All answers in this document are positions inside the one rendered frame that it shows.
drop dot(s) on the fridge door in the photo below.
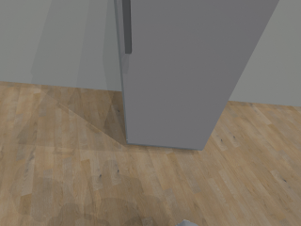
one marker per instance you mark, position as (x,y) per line
(187,58)

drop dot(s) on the handle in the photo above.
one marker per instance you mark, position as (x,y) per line
(127,25)

